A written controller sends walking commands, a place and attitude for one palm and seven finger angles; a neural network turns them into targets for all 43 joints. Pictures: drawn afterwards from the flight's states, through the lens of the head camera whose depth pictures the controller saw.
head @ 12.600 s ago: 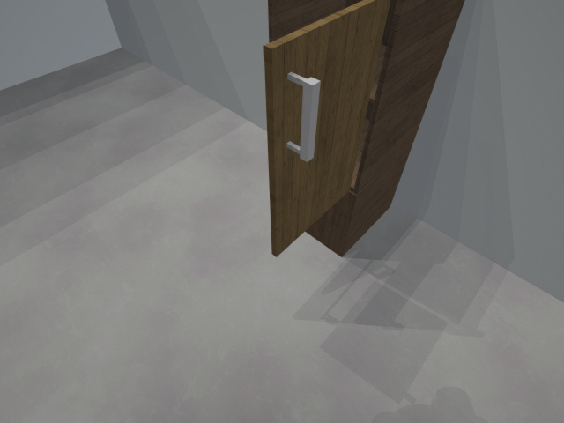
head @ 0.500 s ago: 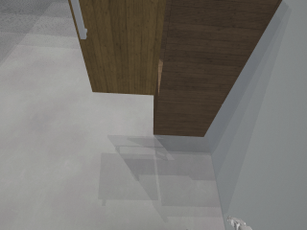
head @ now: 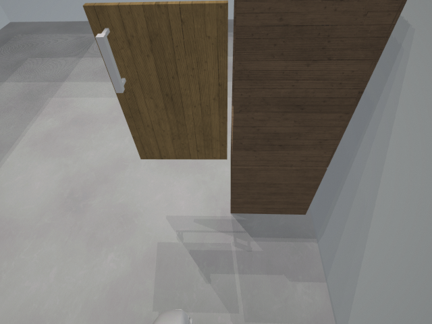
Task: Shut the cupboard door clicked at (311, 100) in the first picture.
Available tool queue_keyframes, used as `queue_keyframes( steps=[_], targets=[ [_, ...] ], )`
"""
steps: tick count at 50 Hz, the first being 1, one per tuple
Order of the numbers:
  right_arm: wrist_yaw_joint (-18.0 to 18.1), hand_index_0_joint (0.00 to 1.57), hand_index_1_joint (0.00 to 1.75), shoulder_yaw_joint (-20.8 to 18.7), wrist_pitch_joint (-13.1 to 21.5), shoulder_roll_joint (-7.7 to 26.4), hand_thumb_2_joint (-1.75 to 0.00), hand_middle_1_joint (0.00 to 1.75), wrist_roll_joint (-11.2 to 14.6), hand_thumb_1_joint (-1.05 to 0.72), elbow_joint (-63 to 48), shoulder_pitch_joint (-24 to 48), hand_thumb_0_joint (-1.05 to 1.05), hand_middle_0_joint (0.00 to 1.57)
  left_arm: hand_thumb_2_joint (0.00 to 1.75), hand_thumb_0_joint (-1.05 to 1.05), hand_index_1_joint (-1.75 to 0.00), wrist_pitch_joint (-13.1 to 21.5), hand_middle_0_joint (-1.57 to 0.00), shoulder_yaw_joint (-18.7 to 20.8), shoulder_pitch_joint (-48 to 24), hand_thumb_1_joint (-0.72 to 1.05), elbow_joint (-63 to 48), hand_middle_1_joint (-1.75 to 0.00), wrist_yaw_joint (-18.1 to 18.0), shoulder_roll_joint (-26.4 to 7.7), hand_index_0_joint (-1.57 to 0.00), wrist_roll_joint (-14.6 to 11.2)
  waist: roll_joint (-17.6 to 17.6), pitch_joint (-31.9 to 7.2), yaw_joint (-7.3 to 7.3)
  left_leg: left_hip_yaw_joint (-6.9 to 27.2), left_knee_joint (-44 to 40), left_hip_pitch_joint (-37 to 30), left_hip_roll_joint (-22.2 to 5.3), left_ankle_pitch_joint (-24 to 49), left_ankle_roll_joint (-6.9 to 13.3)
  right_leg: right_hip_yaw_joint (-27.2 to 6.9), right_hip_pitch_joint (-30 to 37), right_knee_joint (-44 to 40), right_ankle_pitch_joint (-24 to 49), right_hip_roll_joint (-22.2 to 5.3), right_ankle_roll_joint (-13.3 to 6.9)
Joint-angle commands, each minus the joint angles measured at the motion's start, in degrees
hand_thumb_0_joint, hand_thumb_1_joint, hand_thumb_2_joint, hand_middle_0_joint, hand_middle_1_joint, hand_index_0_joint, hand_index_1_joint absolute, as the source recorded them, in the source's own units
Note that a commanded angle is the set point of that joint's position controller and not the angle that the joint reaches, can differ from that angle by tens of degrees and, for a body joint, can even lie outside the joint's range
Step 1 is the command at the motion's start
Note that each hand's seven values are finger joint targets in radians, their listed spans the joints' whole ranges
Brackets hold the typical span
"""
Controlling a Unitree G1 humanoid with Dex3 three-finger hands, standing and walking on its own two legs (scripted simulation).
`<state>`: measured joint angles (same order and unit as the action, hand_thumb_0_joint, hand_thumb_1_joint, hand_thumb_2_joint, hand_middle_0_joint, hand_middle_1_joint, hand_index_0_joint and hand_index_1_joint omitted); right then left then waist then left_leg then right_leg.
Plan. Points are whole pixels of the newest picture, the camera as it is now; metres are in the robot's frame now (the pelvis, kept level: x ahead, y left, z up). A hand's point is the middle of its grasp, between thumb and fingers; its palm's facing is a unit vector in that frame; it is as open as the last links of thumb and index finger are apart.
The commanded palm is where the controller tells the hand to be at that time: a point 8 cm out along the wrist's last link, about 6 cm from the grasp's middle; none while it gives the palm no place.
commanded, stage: take the last steps up to it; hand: left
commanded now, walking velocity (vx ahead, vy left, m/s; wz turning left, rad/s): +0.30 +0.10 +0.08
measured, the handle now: (113, 61) +0.75 +0.33 +0.10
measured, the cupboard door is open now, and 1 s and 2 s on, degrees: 91 91 91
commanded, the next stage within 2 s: come to a stop and stand still in 0.52 s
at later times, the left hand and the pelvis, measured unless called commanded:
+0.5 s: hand (97, 308) +0.18 +0.29 -0.18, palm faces +0.05 -0.98 -0.17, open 7.4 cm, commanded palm none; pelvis +0.16 +0.11 +0.00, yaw -1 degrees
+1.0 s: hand (119, 249) +0.32 +0.28 -0.19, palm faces +0.03 -0.98 -0.17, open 7.2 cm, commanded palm none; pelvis +0.23 +0.11 -0.02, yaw -1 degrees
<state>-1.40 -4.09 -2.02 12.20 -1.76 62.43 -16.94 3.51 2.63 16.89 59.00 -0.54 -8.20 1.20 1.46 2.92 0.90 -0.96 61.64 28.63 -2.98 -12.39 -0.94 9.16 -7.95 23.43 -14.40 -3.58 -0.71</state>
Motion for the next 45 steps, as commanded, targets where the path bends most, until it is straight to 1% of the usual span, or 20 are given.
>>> queue_keyframes(
  steps=[1, 9, 11, 12, 13, 14, 15, 16, 18, 21, 27, 31, 33, 35, 36, 37, 38, 39, 42, 45],
  targets=[
    [-0.6, 0.20, 0.30, -0.1, 1.5, 0.7, -0.90, 0.30, 0.3, -0.90, -3.8, 2.2, 0.00, 0.20, 0.90, 0.00, -0.30, 1.8, -0.20, 1.1, 4.8, 0.90, 0.1, -0.30, -0.3, -7.3, -0.20, -0.1, -7.4, 2.7, -1.52, -0.1, -5.1, 6.8, -2.9, 4.0, -1.7, -8.0, 2.3, -16.3, 2.9, -14.6, -4.2],
    [-1.1, 0.20, 0.30, 0.8, 3.7, -0.8, -0.90, 0.30, 0.6, -0.90, -6.2, 8.9, 0.00, 0.20, 0.90, 0.00, -0.30, 1.1, -0.20, 1.6, 7.7, 0.90, 4.2, -0.30, -0.3, -9.1, -0.20, 0.7, -12.4, 3.2, -3.62, -5.4, -26.3, -1.2, -0.4, -1.6, -0.1, -4.8, 5.0, -9.5, 12.9, -16.0, -4.7],
    [-0.6, 0.20, 0.30, 0.3, 4.3, 0.6, -0.90, 0.30, 0.4, -0.90, -4.6, 2.6, 0.00, 0.20, 0.90, 0.00, -0.30, 0.5, -0.20, 1.9, 5.4, 0.90, 3.9, -0.30, -0.2, -9.4, -0.20, 0.5, -11.0, 1.9, 0.13, -7.4, -33.0, -13.9, 2.0, 0.4, 1.3, -2.4, -1.3, -3.4, 11.4, -14.2, -3.8],
    [-0.1, 0.20, 0.30, -0.1, 4.8, 2.9, -0.90, 0.30, 0.2, -0.90, -2.3, -4.0, 0.00, 0.20, 0.90, 0.00, -0.30, 0.3, -0.20, 1.7, 5.4, 0.90, 3.7, -0.30, 0.0, -8.4, -0.20, 0.3, -5.1, -2.0, 2.77, -6.9, -35.9, -24.2, 2.3, 0.2, 1.8, -0.3, -4.8, 6.8, 12.4, -11.2, -2.8],
    [0.7, 0.20, 0.30, -1.7, 5.3, 8.8, -0.90, 0.30, -0.3, -0.90, -0.7, -11.3, 0.00, 0.20, 0.90, 0.00, -0.30, 0.0, -0.20, 1.3, 7.2, 0.90, 2.8, -0.30, 0.3, -5.3, -0.20, -0.1, 7.1, -8.3, 5.17, 6.6, -37.7, -35.6, -9.0, 0.7, 5.2, 3.1, -14.6, 21.8, -1.2, -4.7, -0.4],
    [1.9, 0.20, 0.30, -2.6, 5.0, 13.0, -0.90, 0.30, -0.2, -0.90, -0.1, -16.5, 0.00, 0.20, 0.90, 0.00, -0.30, -0.1, -0.20, 0.6, 6.0, 0.90, 0.7, -0.30, 0.4, -2.9, -0.20, -0.4, 17.1, -11.6, 6.51, 21.7, -44.3, -40.6, -18.6, 3.5, 10.1, 1.3, -24.6, 37.7, -20.5, 1.1, 0.5],
    [2.6, 0.20, 0.30, -2.3, 4.5, 12.2, -0.90, 0.30, 0.1, -0.90, 0.2, -15.5, 0.00, 0.20, 0.90, 0.00, -0.30, -0.2, -0.20, 0.4, 1.1, 0.90, -0.6, -0.30, 0.1, -3.7, -0.20, -0.3, 11.9, -8.7, 6.24, 20.3, -45.6, -37.1, -20.1, 7.2, 11.4, -5.0, -27.3, 45.7, -18.4, -1.4, -0.9],
    [2.7, 0.20, 0.30, -1.3, 4.9, 9.2, -0.90, 0.30, 0.1, -0.90, -0.9, -10.5, 0.00, 0.20, 0.90, 0.00, -0.30, -0.2, -0.20, 0.7, 0.0, 0.90, -0.3, -0.30, -0.1, -3.3, -0.20, -0.1, 10.6, -7.5, 4.25, 15.8, -46.5, -30.8, -18.7, 6.2, 10.8, -6.5, -26.9, 49.2, -14.6, -3.2, -1.3],
    [3.0, 0.20, 0.30, 0.2, 5.7, 4.4, -0.90, 0.30, 0.2, -0.90, -2.9, -3.9, 0.00, 0.20, 0.90, 0.00, -0.30, -0.8, -0.20, 0.9, 0.3, 0.90, 1.2, -0.30, 0.5, -2.7, -0.20, 0.2, 6.3, -1.7, 1.25, 8.9, -47.9, -23.0, -16.0, 10.4, 9.6, -8.4, -25.9, 48.6, -6.9, -5.2, -0.5],
    [3.3, 0.20, 0.30, 0.9, 6.8, 2.0, -0.90, 0.30, 0.3, -0.90, -2.5, -3.6, 0.00, 0.20, 0.90, 0.00, -0.30, -1.8, -0.20, 0.8, 2.6, 0.90, 2.0, -0.30, 0.5, -1.2, -0.20, 0.2, 3.4, -1.4, -1.18, 2.1, -48.6, -21.2, -14.6, 23.3, 9.6, -8.2, -23.6, 44.2, -3.9, -4.7, 0.6],
    [3.1, 0.20, 0.30, 1.1, 6.4, 2.8, -0.90, 0.30, 0.1, -0.90, -2.3, -3.1, 0.00, 0.20, 0.90, 0.00, -0.30, -2.9, -0.20, 0.6, -1.6, 0.90, -0.6, -0.30, 0.7, -1.3, -0.20, 0.1, 2.4, 0.0, -1.95, -1.8, -49.6, -20.9, -13.6, 24.6, 10.3, -6.7, -20.8, 29.8, 0.7, -3.6, 1.0],
    [3.0, 0.20, 0.30, 1.3, 5.8, 2.9, -0.90, 0.30, -0.2, -0.90, -1.2, -4.5, 0.00, 0.20, 0.90, 0.00, -0.30, -2.8, -0.20, 0.3, -6.4, 0.90, -2.7, -0.30, 0.6, -2.2, -0.20, 0.1, 2.3, 1.3, -0.93, -1.0, -48.0, -21.4, -13.7, 24.2, 10.6, -5.4, -17.4, 19.9, -0.2, -2.3, 0.4],
    [3.4, 0.20, 0.30, 1.6, 5.2, 2.7, -0.90, 0.30, -0.2, -0.90, -0.5, -4.6, 0.00, 0.20, 0.90, 0.00, -0.30, -2.8, -0.20, -0.2, -5.9, 0.90, -2.2, -0.30, 0.2, -1.9, -0.20, 0.0, 2.0, 0.7, -0.95, -1.9, -44.0, -21.8, -12.6, 30.4, 9.3, -4.2, -12.7, 15.2, 0.2, -0.7, 0.2],
    [3.7, 0.20, 0.30, 2.0, 4.7, 1.8, -0.90, 0.30, 0.3, -0.90, 0.0, -3.9, 0.00, 0.20, 0.90, 0.00, -0.30, -2.5, -0.20, -0.1, -2.7, 0.90, -1.0, -0.30, -0.3, -3.3, -0.20, -0.1, -0.7, -0.7, -2.67, -2.9, -37.4, -19.7, -10.2, 33.1, 6.1, -4.7, -3.8, 6.0, 8.5, -0.1, 0.2],
    [3.8, 0.20, 0.30, 2.0, 4.7, 1.3, -0.90, 0.30, 0.7, -0.90, -0.1, -3.7, 0.00, 0.20, 0.90, 0.00, -0.30, -2.0, -0.20, 0.3, 1.5, 0.90, 0.0, -0.30, -0.6, -5.5, -0.20, 0.0, -3.5, -4.3, -4.24, -4.9, -32.4, -17.9, -6.8, 28.8, 3.2, -8.4, 3.1, 3.2, 29.3, -2.5, -0.2],
    [3.7, 0.20, 0.30, 1.7, 4.1, 0.8, -0.90, 0.30, 1.5, -0.90, -0.3, -5.0, 0.00, 0.20, 0.90, 0.00, -0.30, -1.5, -0.20, 0.7, 3.6, 0.90, 0.9, -0.30, -1.1, -8.8, -0.20, -0.1, -7.0, -7.5, -3.42, -5.8, -28.4, -12.5, -3.0, 14.3, 0.4, -16.6, 9.5, 6.2, 50.4, -10.2, -4.8],
    [3.5, 0.20, 0.30, 1.7, 3.1, 0.0, -0.90, 0.30, 2.1, -0.90, -0.1, -6.1, 0.00, 0.20, 0.90, 0.00, -0.30, -1.6, -0.20, 0.6, 2.9, 0.90, 1.3, -0.30, -1.3, -11.1, -0.20, -0.6, -9.1, -7.8, -2.21, -5.5, -25.5, -11.2, 0.4, -6.7, -1.4, -18.5, 9.0, 4.8, 59.0, -17.0, -10.0],
    [3.5, 0.20, 0.30, 1.6, 2.3, -1.2, -0.90, 0.30, 2.3, -0.90, 0.3, -6.2, 0.00, 0.20, 0.90, 0.00, -0.30, -1.8, -0.20, 0.4, 1.2, 0.90, 1.0, -0.30, -1.6, -11.0, -0.20, -0.6, -9.5, -6.8, -1.48, -4.6, -23.3, -12.3, 0.9, -16.5, -1.7, -17.1, 5.7, 3.2, 59.4, -18.3, -12.1],
    [3.7, 0.20, 0.30, 1.4, 0.5, -1.8, -0.90, 0.30, 2.3, -0.90, 0.7, -5.5, 0.00, 0.20, 0.90, 0.00, -0.30, -2.5, -0.20, 0.7, -3.7, 0.90, -0.6, -0.30, -2.7, -9.7, -0.20, -0.3, -14.2, -6.8, -1.04, -1.9, -19.5, -10.8, 0.2, -18.7, -1.3, -15.4, 4.1, 2.5, 55.7, -15.5, -11.3],
    [3.6, 0.20, 0.30, 1.0, 0.2, -2.3, -0.90, 0.30, 2.0, -0.90, 1.0, -5.6, 0.00, 0.20, 0.90, 0.00, -0.30, -3.1, -0.20, 1.6, -5.0, 0.90, -1.1, -0.30, -2.8, -9.6, -0.20, -0.3, -8.9, -7.5, -0.79, -2.6, -25.1, -12.0, 0.8, -12.9, -1.8, -13.7, 3.9, 3.7, 49.2, -14.1, -9.8]
  ],
)
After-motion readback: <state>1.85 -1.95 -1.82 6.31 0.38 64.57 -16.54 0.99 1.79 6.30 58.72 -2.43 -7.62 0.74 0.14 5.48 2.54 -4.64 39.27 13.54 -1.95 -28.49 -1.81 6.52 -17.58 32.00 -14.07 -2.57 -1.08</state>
